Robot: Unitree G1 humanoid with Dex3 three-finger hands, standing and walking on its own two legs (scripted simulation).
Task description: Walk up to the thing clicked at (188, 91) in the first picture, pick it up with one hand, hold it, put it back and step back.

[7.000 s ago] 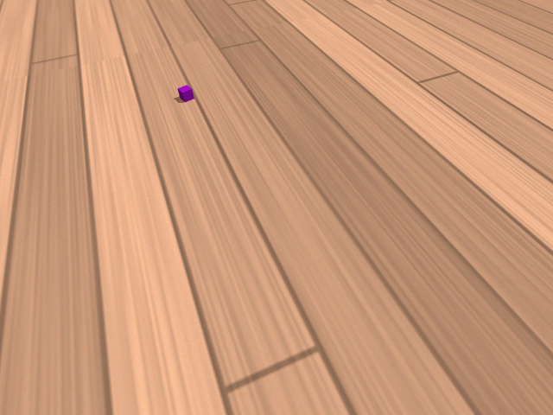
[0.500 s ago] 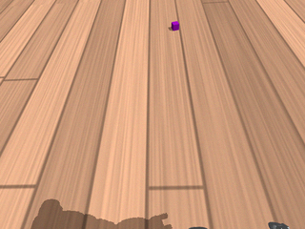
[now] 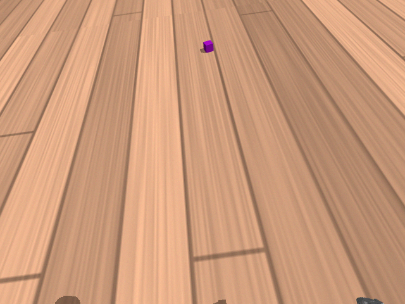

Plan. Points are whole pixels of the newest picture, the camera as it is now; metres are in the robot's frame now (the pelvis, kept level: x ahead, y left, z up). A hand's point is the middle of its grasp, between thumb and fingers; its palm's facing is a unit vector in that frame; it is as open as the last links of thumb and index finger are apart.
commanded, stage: walk up
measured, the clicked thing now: (208, 46) +2.27 -0.01 -0.73
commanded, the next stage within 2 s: stand in 0.46 s
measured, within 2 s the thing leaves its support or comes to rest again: neither
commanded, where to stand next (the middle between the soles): +0.07 +0.03 m, yaw -2 degrees
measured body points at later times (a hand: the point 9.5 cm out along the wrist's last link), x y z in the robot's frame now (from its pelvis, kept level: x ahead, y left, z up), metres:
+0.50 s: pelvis +0.00 +0.02 +0.01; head +0.01 +0.02 +0.46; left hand +0.11 +0.31 -0.11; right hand +0.07 -0.29 -0.11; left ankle +0.00 +0.14 -0.73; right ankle +0.01 -0.12 -0.73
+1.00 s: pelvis +0.00 +0.01 +0.02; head +0.01 +0.01 +0.47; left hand +0.08 +0.31 -0.12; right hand +0.07 -0.29 -0.12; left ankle +0.00 +0.14 -0.73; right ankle +0.01 -0.12 -0.73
